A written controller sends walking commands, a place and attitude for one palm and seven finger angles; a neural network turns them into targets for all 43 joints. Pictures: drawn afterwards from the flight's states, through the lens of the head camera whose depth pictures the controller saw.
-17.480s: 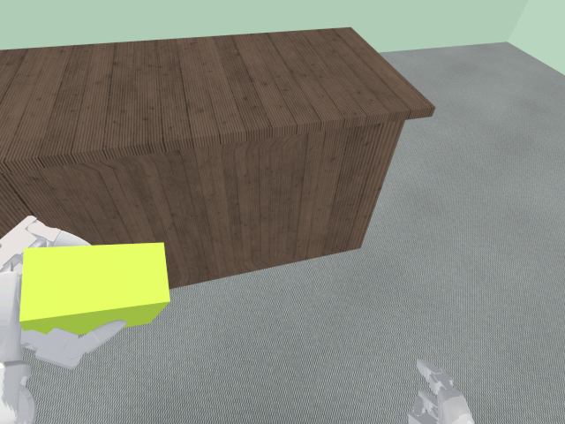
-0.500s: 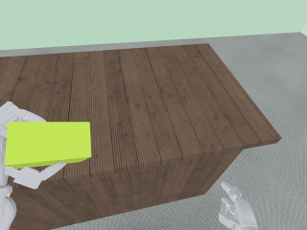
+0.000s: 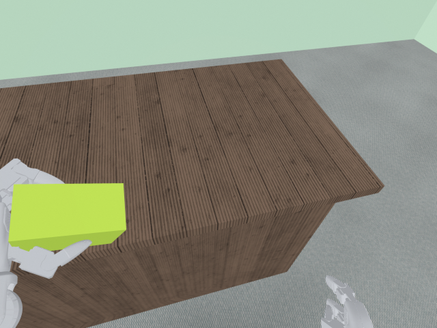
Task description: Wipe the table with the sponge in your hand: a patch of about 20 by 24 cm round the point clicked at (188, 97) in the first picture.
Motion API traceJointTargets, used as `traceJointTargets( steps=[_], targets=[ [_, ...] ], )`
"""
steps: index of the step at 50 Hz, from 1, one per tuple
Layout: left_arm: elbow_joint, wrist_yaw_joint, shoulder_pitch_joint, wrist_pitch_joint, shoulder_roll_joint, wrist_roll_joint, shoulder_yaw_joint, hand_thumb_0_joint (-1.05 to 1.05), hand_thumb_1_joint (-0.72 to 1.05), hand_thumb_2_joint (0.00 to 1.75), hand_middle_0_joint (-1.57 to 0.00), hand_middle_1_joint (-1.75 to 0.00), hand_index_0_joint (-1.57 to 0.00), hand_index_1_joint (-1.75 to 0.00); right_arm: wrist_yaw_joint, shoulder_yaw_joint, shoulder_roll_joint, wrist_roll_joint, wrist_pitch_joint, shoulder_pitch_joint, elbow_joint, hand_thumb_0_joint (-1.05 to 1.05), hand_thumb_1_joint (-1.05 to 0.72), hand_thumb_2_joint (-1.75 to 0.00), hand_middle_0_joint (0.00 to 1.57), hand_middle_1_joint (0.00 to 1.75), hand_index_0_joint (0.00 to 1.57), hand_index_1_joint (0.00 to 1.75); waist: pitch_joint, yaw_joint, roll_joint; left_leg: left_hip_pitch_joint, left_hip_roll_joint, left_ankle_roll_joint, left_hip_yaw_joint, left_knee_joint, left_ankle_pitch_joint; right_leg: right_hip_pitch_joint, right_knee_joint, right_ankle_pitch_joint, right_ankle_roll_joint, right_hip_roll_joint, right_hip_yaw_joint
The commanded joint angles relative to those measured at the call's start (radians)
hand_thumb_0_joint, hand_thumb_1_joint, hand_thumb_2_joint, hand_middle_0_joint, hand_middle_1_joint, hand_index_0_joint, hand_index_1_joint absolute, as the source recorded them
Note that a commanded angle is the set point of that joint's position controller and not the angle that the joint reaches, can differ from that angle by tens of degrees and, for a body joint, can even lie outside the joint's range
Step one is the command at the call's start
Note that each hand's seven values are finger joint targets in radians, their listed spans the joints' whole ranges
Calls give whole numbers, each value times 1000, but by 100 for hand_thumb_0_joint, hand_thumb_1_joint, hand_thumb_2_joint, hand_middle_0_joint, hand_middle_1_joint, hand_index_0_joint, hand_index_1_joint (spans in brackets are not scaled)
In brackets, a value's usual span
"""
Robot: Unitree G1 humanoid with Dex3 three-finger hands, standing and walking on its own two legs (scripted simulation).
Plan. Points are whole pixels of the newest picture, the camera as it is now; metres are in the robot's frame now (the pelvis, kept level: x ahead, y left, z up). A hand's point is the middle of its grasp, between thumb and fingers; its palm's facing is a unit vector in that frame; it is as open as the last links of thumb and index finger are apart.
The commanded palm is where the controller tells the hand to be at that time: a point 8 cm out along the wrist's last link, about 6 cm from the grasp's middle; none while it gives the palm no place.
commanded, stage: look again from close up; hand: left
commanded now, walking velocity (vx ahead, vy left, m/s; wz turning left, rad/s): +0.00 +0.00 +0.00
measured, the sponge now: (87, 217) +0.23 +0.21 +0.13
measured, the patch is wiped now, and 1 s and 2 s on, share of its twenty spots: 0.00 0.00 0.00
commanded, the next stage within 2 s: come to a stop and stand still in 0.30 s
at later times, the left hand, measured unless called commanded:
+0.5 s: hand (62, 204) +0.24 +0.24 +0.15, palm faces +0.37 -0.85 -0.37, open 10.5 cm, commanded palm +0.19 +0.28 +0.18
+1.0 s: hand (73, 205) +0.25 +0.24 +0.14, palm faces +0.26 -0.88 -0.39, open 10.5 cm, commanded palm +0.19 +0.28 +0.18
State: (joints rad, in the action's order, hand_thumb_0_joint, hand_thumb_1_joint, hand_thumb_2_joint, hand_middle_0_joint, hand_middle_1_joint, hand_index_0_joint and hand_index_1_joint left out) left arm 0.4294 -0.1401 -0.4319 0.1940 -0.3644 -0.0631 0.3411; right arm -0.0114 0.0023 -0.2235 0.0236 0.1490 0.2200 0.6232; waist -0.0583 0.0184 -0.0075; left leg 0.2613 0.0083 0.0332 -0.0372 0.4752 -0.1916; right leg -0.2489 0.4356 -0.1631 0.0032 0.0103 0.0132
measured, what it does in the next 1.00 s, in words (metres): stands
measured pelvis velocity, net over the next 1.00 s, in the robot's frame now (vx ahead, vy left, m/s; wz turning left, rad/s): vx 0.02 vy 0.01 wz -0.04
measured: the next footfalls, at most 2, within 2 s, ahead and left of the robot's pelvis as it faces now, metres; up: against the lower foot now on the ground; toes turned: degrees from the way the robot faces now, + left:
none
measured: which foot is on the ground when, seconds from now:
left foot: down 0.00-1.00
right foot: down 0.00-1.00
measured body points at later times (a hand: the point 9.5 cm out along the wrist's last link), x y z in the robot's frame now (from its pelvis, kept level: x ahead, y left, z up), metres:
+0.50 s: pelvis +0.02 +0.00 +0.00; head +0.04 +0.01 +0.45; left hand +0.22 +0.29 +0.17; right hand +0.20 -0.22 -0.07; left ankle +0.04 +0.09 -0.74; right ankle +0.05 -0.12 -0.74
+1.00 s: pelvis +0.02 +0.01 +0.00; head +0.04 +0.03 +0.45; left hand +0.23 +0.28 +0.16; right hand +0.18 -0.22 -0.07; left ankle +0.04 +0.09 -0.74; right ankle +0.05 -0.12 -0.74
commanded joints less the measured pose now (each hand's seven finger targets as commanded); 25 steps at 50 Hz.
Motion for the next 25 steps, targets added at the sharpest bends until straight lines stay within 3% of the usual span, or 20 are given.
traceJointTargets(
  steps=[1,2,5,6,7,11,12,16,17,20,21,22,25],
  targets=[
    [231,-11,79,54,-178,-7,117,0,10,130,-120,-160,-120,-160,-10,42,-127,4,57,-121,-183,0,-90,-90,20,30,20,30,138,-1,38,-57,-85,-9,102,-111,-104,20,-101,-40,22,-93,-105],
    [245,-8,81,55,-152,-4,99,0,10,130,-120,-160,-120,-160,-12,38,-119,1,55,-119,-184,0,-90,-90,20,30,20,30,147,-1,47,-59,-90,-8,98,-115,-97,34,-90,-26,20,-91,-98],
    [260,-8,89,51,-154,3,101,0,10,130,-120,-160,-120,-160,-16,34,-121,-2,52,-122,-195,0,-90,-90,20,30,20,30,135,1,64,-53,-97,-8,100,-129,-113,36,-83,-28,20,-81,-95],
    [269,-12,89,47,-191,5,132,0,10,130,-120,-160,-120,-160,-19,36,-128,-4,48,-127,-194,0,-90,-90,20,30,20,30,145,2,83,-64,-99,-8,105,-130,-97,41,-77,-10,21,-79,-96],
    [274,-9,81,48,-157,4,110,0,10,130,-120,-160,-120,-160,-22,32,-115,-5,45,-125,-196,0,-90,-90,20,30,20,30,152,1,82,-64,-103,-7,99,-131,-84,56,-68,10,19,-79,-84],
    [254,-7,56,34,-178,2,137,0,10,130,-120,-160,-120,-160,-25,33,-122,-7,35,-125,-202,0,-90,-90,20,30,20,30,155,1,69,-86,-99,-10,84,-113,-17,62,-75,67,22,-80,-97],
    [256,-3,60,34,-141,2,106,0,10,130,-120,-160,-120,-160,-24,28,-113,-7,31,-122,-202,0,-90,-90,20,30,20,30,155,-1,70,-84,-102,-12,83,-118,-12,69,-68,71,19,-78,-87],
    [240,1,57,22,-153,2,115,0,10,130,-120,-160,-120,-160,-26,29,-118,-6,23,-127,-208,0,-90,-90,20,30,20,30,147,-1,74,-95,-106,-12,80,-120,-2,63,-75,80,19,-76,-96],
    [240,5,65,22,-126,3,90,0,10,130,-120,-160,-120,-160,-26,24,-114,-8,20,-122,-208,0,-90,-90,20,30,20,30,139,-4,72,-89,-111,-14,83,-129,-1,67,-67,83,17,-72,-83],
    [246,8,70,20,-132,3,92,0,10,130,-120,-160,-120,-160,-28,26,-112,-6,18,-121,-217,0,-90,-90,20,30,20,30,149,-3,64,-98,-112,-11,78,-123,17,79,-69,103,16,-75,-87],
    [255,4,74,15,-161,5,116,0,10,130,-120,-160,-120,-160,-31,26,-117,-7,16,-130,-216,0,-90,-90,20,30,20,30,157,0,77,-110,-113,-13,79,-124,35,79,-65,111,16,-76,-90],
    [246,7,66,16,-134,2,94,0,10,130,-120,-160,-120,-160,-32,22,-109,-8,13,-126,-216,0,-90,-90,20,30,20,30,152,-2,54,-104,-114,-12,77,-124,43,83,-67,119,14,-75,-81],
    [266,8,78,13,-144,-1,98,0,10,130,-120,-160,-120,-160,-33,23,-109,-5,13,-128,-227,0,-90,-90,20,30,20,30,155,-1,67,-110,-115,-18,80,-128,61,92,-67,130,14,-76,-87]
  ],
)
